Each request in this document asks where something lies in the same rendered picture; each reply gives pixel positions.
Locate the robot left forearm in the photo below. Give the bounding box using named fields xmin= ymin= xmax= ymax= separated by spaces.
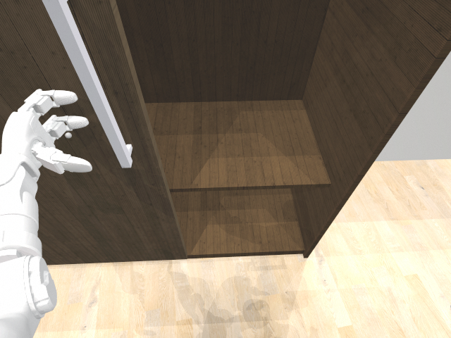
xmin=0 ymin=153 xmax=42 ymax=263

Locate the robot left hand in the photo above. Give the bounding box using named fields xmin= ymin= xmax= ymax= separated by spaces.
xmin=1 ymin=89 xmax=92 ymax=174

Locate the wardrobe door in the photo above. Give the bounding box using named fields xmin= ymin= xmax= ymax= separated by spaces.
xmin=0 ymin=0 xmax=187 ymax=265

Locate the handle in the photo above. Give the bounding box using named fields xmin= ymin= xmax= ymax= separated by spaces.
xmin=42 ymin=0 xmax=132 ymax=168

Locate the robot left upper arm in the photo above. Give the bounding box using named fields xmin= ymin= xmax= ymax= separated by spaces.
xmin=0 ymin=255 xmax=57 ymax=338

